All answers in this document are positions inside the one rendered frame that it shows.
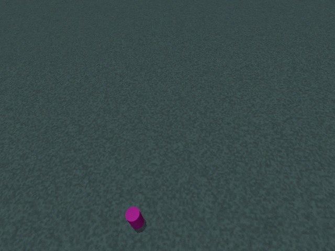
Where can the can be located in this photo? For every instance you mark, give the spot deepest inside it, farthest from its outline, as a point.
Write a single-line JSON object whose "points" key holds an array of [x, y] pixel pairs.
{"points": [[134, 217]]}

